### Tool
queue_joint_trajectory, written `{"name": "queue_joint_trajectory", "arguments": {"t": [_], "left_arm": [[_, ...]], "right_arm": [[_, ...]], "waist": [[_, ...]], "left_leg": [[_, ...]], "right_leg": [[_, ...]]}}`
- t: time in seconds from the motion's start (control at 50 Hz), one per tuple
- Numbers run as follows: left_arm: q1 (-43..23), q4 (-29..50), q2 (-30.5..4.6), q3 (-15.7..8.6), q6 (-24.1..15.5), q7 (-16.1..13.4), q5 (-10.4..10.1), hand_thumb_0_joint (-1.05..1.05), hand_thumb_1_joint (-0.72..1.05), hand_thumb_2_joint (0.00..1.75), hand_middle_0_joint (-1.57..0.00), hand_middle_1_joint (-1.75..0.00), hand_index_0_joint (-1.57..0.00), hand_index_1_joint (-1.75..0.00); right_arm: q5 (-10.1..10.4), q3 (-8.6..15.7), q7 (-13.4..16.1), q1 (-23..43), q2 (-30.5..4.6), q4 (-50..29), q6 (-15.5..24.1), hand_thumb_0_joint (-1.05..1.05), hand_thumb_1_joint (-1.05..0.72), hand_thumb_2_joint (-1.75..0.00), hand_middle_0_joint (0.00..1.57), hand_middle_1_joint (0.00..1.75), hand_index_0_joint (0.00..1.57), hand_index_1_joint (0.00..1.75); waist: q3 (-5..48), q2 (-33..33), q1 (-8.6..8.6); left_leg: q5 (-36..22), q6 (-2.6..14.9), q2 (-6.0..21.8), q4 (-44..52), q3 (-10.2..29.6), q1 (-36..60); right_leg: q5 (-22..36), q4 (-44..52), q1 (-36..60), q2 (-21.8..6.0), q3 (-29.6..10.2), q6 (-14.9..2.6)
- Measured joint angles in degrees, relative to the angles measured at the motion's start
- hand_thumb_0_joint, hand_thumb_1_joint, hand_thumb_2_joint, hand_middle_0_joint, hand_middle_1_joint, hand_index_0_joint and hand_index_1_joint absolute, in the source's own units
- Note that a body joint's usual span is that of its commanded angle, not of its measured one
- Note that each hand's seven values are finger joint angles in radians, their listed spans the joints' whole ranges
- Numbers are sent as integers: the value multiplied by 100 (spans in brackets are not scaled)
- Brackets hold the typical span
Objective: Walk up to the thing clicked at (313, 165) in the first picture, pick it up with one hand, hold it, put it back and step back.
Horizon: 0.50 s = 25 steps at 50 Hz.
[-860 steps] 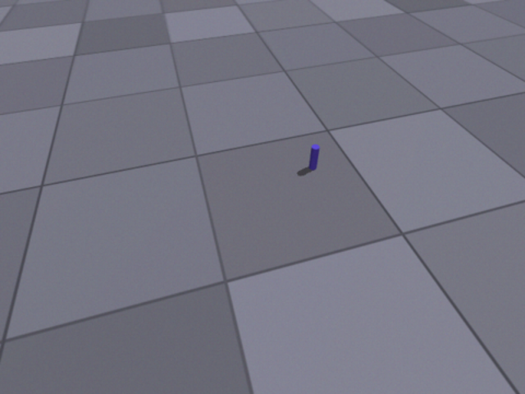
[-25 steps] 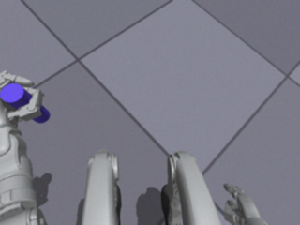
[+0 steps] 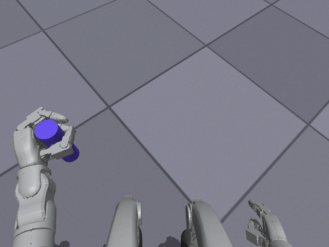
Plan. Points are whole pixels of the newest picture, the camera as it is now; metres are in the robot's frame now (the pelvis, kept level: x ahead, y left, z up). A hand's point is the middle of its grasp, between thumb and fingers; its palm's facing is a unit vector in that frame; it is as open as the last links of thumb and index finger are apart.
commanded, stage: lift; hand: left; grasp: from the side
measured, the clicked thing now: (60, 143) +0.36 +0.26 -0.01
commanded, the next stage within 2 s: hold in 1.20 s
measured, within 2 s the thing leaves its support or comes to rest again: neither
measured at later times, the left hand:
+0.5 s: hand (57, 115) +0.37 +0.22 +0.12, palm faces +0.32 -0.95 -0.03, open 5.6 cm
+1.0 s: hand (58, 109) +0.36 +0.20 +0.15, palm faces +0.33 -0.94 -0.02, open 5.6 cm
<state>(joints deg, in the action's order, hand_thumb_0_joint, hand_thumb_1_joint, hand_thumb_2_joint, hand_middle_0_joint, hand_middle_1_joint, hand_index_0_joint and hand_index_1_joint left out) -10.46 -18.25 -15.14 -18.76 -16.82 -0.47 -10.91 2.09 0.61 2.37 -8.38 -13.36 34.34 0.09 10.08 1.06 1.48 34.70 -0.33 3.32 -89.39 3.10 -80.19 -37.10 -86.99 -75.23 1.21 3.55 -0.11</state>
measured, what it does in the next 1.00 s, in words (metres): rises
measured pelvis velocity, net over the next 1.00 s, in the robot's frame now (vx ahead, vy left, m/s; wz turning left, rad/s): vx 0.03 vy -0.01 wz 0.04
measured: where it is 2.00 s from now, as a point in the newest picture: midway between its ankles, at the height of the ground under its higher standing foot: outside the picture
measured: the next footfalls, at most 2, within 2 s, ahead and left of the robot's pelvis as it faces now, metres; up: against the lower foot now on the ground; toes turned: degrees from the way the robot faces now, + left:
none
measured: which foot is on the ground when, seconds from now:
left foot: down 0.00-1.00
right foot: down 0.00-1.00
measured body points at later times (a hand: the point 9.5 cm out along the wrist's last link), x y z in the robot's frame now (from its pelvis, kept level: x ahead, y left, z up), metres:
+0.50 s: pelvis +0.03 +0.00 +0.08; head +0.12 +0.02 +0.52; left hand +0.34 +0.27 +0.12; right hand +0.17 -0.24 -0.03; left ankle +0.06 +0.12 -0.56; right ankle +0.04 -0.12 -0.56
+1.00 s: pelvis +0.03 -0.01 +0.11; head +0.10 +0.00 +0.56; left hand +0.33 +0.25 +0.16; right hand +0.18 -0.25 +0.00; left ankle +0.06 +0.12 -0.56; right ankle +0.04 -0.12 -0.56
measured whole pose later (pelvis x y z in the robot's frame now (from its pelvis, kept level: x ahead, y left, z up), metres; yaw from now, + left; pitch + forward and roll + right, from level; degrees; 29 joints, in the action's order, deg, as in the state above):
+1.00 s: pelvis +0.03 -0.01 +0.11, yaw +2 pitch +13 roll -2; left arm -5.4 -20.7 -9.1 -11.4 -20.5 -5.6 -8.0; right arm -0.4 0.4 1.9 -12.4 -12.1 35.8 0.8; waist 4.7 0.7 1.3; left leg 25.9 -1.1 2.5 -59.2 1.4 -45.9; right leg -28.4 -57.8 -41.9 0.6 2.6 -0.6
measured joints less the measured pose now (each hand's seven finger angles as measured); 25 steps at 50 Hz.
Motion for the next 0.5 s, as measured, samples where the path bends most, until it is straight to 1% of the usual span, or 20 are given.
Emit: {"name": "queue_joint_trajectory", "arguments": {"t": [0.08,0.16,0.32,0.44,0.5], "left_arm": [[28,-74,49,97,-36,-73,55,5,13,112,-95,-114,-101,-112],[93,-101,96,249,-16,-89,106,5,13,112,-95,-114,-101,-112],[249,-114,290,408,-134,-239,135,5,13,112,-96,-113,-101,-112],[260,-183,336,548,-182,-296,235,5,13,112,-96,-113,-101,-112],[309,-163,404,589,-208,-371,250,5,13,112,-96,-113,-101,-112]], "right_arm": [[-26,-2,6,-47,15,-18,66,1,-89,-89,20,30,20,30],[-46,3,9,-100,21,-6,99,1,-89,-89,20,30,20,30],[-99,-26,-23,-280,69,76,120,1,-89,-89,20,30,20,30],[-159,-36,-51,-362,109,124,93,1,-90,-89,20,30,20,30],[-185,-31,-63,-403,120,121,73,1,-90,-89,20,30,20,30]], "waist": [[-52,-18,11],[-137,-5,8],[-228,5,-9],[-316,-2,-15],[-353,2,-19]], "left_leg": [[-91,-2,-31,397,-19,471],[-174,2,-44,768,-37,918],[-328,4,-58,1440,-87,1692],[-443,-4,-54,1824,-106,2143],[-508,-10,-57,2018,-119,2359]], "right_leg": [[86,395,474,-29,-6,2],[179,779,922,-38,-13,9],[350,1455,1682,-50,-45,17],[477,1844,2124,-42,-56,13],[544,2033,2333,-44,-65,9]]}}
